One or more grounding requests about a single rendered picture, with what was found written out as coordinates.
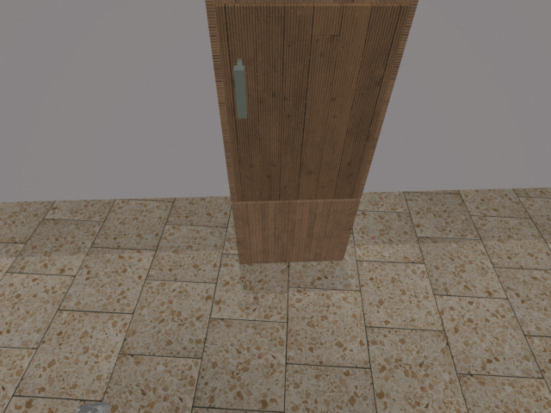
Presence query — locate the handle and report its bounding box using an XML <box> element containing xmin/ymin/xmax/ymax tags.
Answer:
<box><xmin>233</xmin><ymin>59</ymin><xmax>247</xmax><ymax>119</ymax></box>

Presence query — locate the cupboard door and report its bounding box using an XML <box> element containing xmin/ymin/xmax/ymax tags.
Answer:
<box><xmin>215</xmin><ymin>3</ymin><xmax>411</xmax><ymax>201</ymax></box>

